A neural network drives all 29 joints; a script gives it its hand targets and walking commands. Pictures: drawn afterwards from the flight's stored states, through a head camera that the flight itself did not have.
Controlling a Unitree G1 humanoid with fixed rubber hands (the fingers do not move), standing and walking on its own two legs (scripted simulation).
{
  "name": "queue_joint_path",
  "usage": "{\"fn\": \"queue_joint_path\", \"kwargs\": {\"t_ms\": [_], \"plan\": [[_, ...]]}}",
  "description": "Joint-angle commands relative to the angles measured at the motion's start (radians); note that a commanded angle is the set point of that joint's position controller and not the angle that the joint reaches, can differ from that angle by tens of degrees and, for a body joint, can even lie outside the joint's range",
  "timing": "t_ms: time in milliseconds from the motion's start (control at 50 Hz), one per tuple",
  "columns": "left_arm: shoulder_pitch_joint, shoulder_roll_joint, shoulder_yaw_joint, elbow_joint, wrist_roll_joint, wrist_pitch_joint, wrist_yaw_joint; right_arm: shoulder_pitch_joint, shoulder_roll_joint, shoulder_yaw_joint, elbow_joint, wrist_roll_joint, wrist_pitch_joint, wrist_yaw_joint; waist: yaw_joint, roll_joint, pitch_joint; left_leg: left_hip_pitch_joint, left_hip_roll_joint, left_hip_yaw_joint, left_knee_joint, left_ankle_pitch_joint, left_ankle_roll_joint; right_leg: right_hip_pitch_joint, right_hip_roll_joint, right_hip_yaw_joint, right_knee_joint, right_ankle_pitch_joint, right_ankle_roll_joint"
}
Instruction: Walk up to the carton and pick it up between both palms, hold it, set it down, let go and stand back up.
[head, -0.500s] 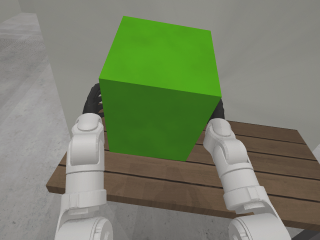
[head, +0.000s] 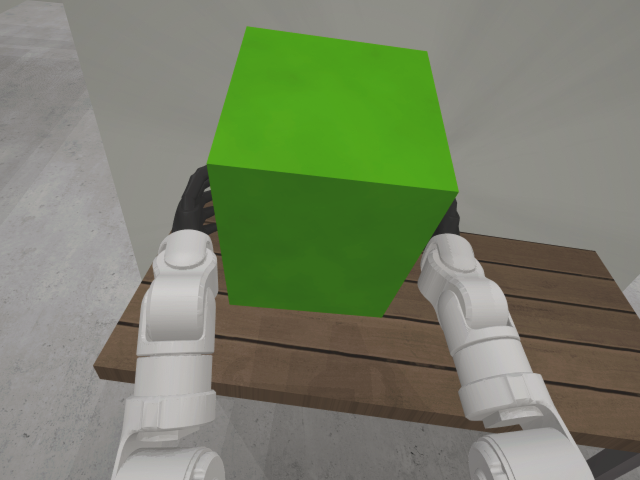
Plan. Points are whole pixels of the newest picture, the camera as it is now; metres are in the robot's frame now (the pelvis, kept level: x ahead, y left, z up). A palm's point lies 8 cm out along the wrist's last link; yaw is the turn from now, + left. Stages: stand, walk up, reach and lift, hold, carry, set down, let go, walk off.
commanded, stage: hold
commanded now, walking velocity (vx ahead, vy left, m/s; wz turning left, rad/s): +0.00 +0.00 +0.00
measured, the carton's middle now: (321, 187) +0.41 +0.01 +0.21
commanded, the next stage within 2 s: none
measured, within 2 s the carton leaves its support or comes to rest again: neither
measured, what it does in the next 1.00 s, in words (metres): stands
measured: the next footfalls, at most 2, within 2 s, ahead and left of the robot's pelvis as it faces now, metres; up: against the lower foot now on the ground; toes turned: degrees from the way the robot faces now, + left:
none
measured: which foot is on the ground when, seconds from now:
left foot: down 0.00-1.00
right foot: down 0.00-1.00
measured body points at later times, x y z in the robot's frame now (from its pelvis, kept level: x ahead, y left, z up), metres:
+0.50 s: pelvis +0.01 -0.01 +0.00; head -0.03 +0.03 +0.45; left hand +0.37 +0.15 +0.17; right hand +0.37 -0.14 +0.17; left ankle +0.05 +0.12 -0.75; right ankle +0.00 -0.11 -0.75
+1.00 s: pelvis +0.00 -0.02 +0.00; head -0.04 +0.02 +0.45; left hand +0.37 +0.14 +0.17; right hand +0.37 -0.15 +0.18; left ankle +0.05 +0.12 -0.75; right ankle +0.00 -0.11 -0.75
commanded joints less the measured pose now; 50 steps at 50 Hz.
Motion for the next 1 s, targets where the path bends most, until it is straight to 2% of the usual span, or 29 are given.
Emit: {"fn": "queue_joint_path", "kwargs": {"t_ms": [0, 20, 40, 100, 140, 160, 200, 240, 260, 280, 320, 360, 380, 400, 420, 460, 540, 600, 640, 660, 700, 720, 800, 820, 840, 880, 920, 960, 980], "plan": [[-0.721, -0.61, -0.572, -0.156, -0.156, -0.077, -0.135, -0.775, 0.589, 0.418, -0.329, 0.064, -0.043, 0.133, -0.016, 0.152, -0.522, 0.344, -0.02, 0.038, -0.037, 0.258, -0.039, -0.045, 0.038, -0.042, -0.051, 0.129, 0.062], [-0.737, -0.595, -0.562, -0.123, -0.145, -0.07, -0.14, -0.788, 0.577, 0.395, -0.301, 0.053, -0.039, 0.136, -0.015, 0.159, -0.478, 0.319, -0.021, 0.044, -0.05, 0.211, -0.037, -0.062, 0.031, -0.037, -0.061, 0.091, 0.059], [-0.737, -0.624, -0.581, -0.133, -0.163, -0.072, -0.142, -0.82, 0.587, 0.389, -0.348, 0.05, -0.049, 0.142, -0.018, 0.153, -0.52, 0.314, -0.016, 0.041, -0.058, 0.183, -0.033, -0.051, 0.033, -0.04, -0.061, 0.08, 0.058], [-0.759, -0.631, -0.608, -0.173, -0.184, -0.08, -0.133, -0.868, 0.602, 0.432, -0.405, 0.071, -0.054, 0.139, -0.002, 0.149, -0.595, 0.358, -0.017, 0.04, -0.022, 0.297, -0.039, -0.028, 0.044, -0.037, -0.043, 0.171, 0.056], [-0.754, -0.636, -0.647, -0.235, -0.207, -0.088, -0.126, -0.849, 0.61, 0.471, -0.451, 0.104, -0.055, 0.13, -0.017, 0.175, -0.654, 0.408, -0.023, 0.032, 0.023, 0.425, -0.057, -0.004, 0.051, -0.034, -0.025, 0.29, 0.061], [-0.747, -0.629, -0.65, -0.241, -0.21, -0.086, -0.123, -0.848, 0.601, 0.48, -0.464, 0.113, -0.049, 0.126, -0.016, 0.179, -0.659, 0.413, -0.025, 0.03, 0.031, 0.432, -0.06, -0.01, 0.051, -0.033, -0.029, 0.286, 0.062], [-0.685, -0.613, -0.621, -0.196, -0.19, -0.073, -0.128, -0.8, 0.592, 0.47, -0.438, 0.095, -0.036, 0.121, -0.015, 0.15, -0.58, 0.39, -0.024, 0.033, 0.012, 0.385, -0.051, -0.021, 0.049, -0.034, -0.039, 0.262, 0.067], [-0.666, -0.599, -0.616, -0.223, -0.192, -0.07, -0.14, -0.76, 0.593, 0.479, -0.449, 0.094, -0.027, 0.111, -0.024, 0.13, -0.588, 0.376, -0.03, 0.037, 0.008, 0.375, -0.048, 0.016, 0.043, -0.031, -0.034, 0.306, 0.074], [-0.67, -0.586, -0.593, -0.21, -0.184, -0.067, -0.146, -0.777, 0.595, 0.49, -0.45, 0.098, -0.024, 0.108, -0.008, 0.129, -0.569, 0.355, -0.036, 0.039, 0.004, 0.36, -0.041, 0.023, 0.036, -0.026, -0.03, 0.322, 0.079], [-0.639, -0.57, -0.571, -0.193, -0.168, -0.063, -0.155, -0.745, 0.601, 0.49, -0.43, 0.092, -0.016, 0.103, -0.009, 0.096, -0.542, 0.343, -0.04, 0.042, -0.005, 0.345, -0.03, 0.049, 0.036, -0.024, -0.03, 0.342, 0.088], [-0.641, -0.56, -0.549, -0.207, -0.155, -0.059, -0.169, -0.732, 0.601, 0.492, -0.416, 0.096, -0.009, 0.099, -0.004, 0.102, -0.526, 0.328, -0.045, 0.046, -0.016, 0.345, -0.03, 0.069, 0.032, -0.024, -0.023, 0.363, 0.091], [-0.627, -0.552, -0.53, -0.203, -0.139, -0.05, -0.186, -0.73, 0.6, 0.489, -0.424, 0.087, -0.009, 0.096, -0.001, 0.089, -0.496, 0.306, -0.046, 0.053, -0.026, 0.325, -0.025, 0.079, 0.026, -0.022, -0.03, 0.359, 0.092], [-0.655, -0.567, -0.559, -0.224, -0.152, -0.053, -0.189, -0.743, 0.6, 0.479, -0.434, 0.09, -0.014, 0.095, -0.023, 0.106, -0.506, 0.312, -0.045, 0.047, -0.022, 0.336, -0.036, 0.073, 0.027, -0.028, -0.029, 0.37, 0.091], [-0.655, -0.57, -0.566, -0.219, -0.154, -0.053, -0.191, -0.764, 0.602, 0.492, -0.463, 0.092, -0.021, 0.093, -0.019, 0.107, -0.515, 0.323, -0.045, 0.047, -0.015, 0.344, -0.035, 0.072, 0.028, -0.026, -0.031, 0.376, 0.09], [-0.67, -0.575, -0.58, -0.214, -0.155, -0.053, -0.19, -0.788, 0.598, 0.489, -0.473, 0.095, -0.026, 0.094, -0.017, 0.127, -0.515, 0.327, -0.043, 0.046, -0.013, 0.342, -0.041, 0.06, 0.03, -0.027, -0.033, 0.348, 0.083], [-0.696, -0.593, -0.598, -0.237, -0.166, -0.06, -0.187, -0.775, 0.604, 0.468, -0.468, 0.086, -0.029, 0.1, -0.039, 0.139, -0.513, 0.344, -0.04, 0.043, -0.009, 0.348, -0.048, 0.035, 0.033, -0.036, -0.039, 0.319, 0.08], [-0.722, -0.613, -0.616, -0.186, -0.178, -0.065, -0.175, -0.839, 0.596, 0.435, -0.486, 0.056, -0.044, 0.118, -0.034, 0.152, -0.534, 0.342, -0.032, 0.047, -0.024, 0.261, -0.039, -0.023, 0.032, -0.042, -0.056, 0.202, 0.066], [-0.715, -0.595, -0.567, -0.135, -0.153, -0.068, -0.175, -0.812, 0.605, 0.41, -0.404, 0.022, -0.039, 0.125, -0.02, 0.121, -0.472, 0.311, -0.028, 0.053, -0.056, 0.178, -0.014, -0.038, 0.021, -0.038, -0.07, 0.128, 0.064], [-0.72, -0.602, -0.558, -0.139, -0.151, -0.072, -0.181, -0.797, 0.621, 0.402, -0.373, 0.018, -0.04, 0.128, -0.025, 0.112, -0.484, 0.302, -0.028, 0.056, -0.07, 0.153, -0.009, -0.025, 0.02, -0.034, -0.064, 0.117, 0.068], [-0.702, -0.583, -0.523, -0.068, -0.126, -0.064, -0.187, -0.791, 0.602, 0.386, -0.323, 0.008, -0.036, 0.127, -0.018, 0.105, -0.424, 0.283, -0.03, 0.061, -0.08, 0.12, -0.002, -0.031, 0.011, -0.029, -0.076, 0.095, 0.068], [-0.713, -0.555, -0.456, -0.027, -0.095, -0.06, -0.204, -0.81, 0.611, 0.381, -0.27, 0.003, -0.037, 0.128, 0.009, 0.093, -0.408, 0.26, -0.04, 0.071, -0.087, 0.108, 0.011, 0.001, 0.002, -0.023, -0.074, 0.107, 0.077], [-0.68, -0.561, -0.448, -0.039, -0.093, -0.061, -0.21, -0.799, 0.626, 0.394, -0.293, 0.005, -0.045, 0.125, 0.009, 0.076, -0.44, 0.276, -0.042, 0.072, -0.081, 0.144, 0.017, 0.036, 0.005, -0.021, -0.067, 0.158, 0.079], [-0.77, -0.587, -0.501, -0.098, -0.133, -0.087, -0.214, -0.85, 0.626, 0.4, -0.324, 0.019, -0.075, 0.12, -0.025, 0.12, -0.519, 0.304, -0.044, 0.062, -0.052, 0.209, -0.012, 0.038, 0.009, -0.034, -0.051, 0.226, 0.083], [-0.783, -0.59, -0.493, -0.079, -0.125, -0.089, -0.208, -0.88, 0.628, 0.409, -0.33, 0.022, -0.079, 0.121, -0.011, 0.126, -0.52, 0.314, -0.047, 0.063, -0.043, 0.223, -0.009, 0.03, 0.011, -0.032, -0.052, 0.237, 0.085], [-0.762, -0.578, -0.482, -0.068, -0.124, -0.09, -0.208, -0.873, 0.639, 0.417, -0.34, 0.02, -0.081, 0.119, -0.006, 0.104, -0.524, 0.319, -0.049, 0.064, -0.04, 0.224, 0.0, 0.042, 0.011, -0.032, -0.052, 0.247, 0.089], [-0.748, -0.584, -0.499, -0.102, -0.13, -0.098, -0.206, -0.859, 0.645, 0.436, -0.364, 0.03, -0.089, 0.111, -0.019, 0.103, -0.553, 0.321, -0.048, 0.061, -0.029, 0.266, -0.002, 0.067, 0.011, -0.03, -0.036, 0.342, 0.098], [-0.759, -0.583, -0.497, -0.11, -0.136, -0.099, -0.201, -0.882, 0.643, 0.455, -0.388, 0.046, -0.09, 0.108, -0.003, 0.107, -0.564, 0.316, -0.051, 0.057, -0.029, 0.255, -0.002, 0.074, 0.01, -0.028, -0.035, 0.322, 0.097], [-0.738, -0.593, -0.521, -0.118, -0.139, -0.094, -0.197, -0.86, 0.637, 0.455, -0.399, 0.052, -0.094, 0.104, -0.02, 0.13, -0.564, 0.333, -0.051, 0.053, -0.014, 0.29, -0.012, 0.068, 0.015, -0.033, -0.028, 0.34, 0.094], [-0.738, -0.584, -0.517, -0.114, -0.14, -0.092, -0.194, -0.864, 0.626, 0.451, -0.4, 0.051, -0.091, 0.105, -0.011, 0.137, -0.557, 0.325, -0.051, 0.052, -0.018, 0.273, -0.013, 0.057, 0.013, -0.034, -0.034, 0.304, 0.092]]}}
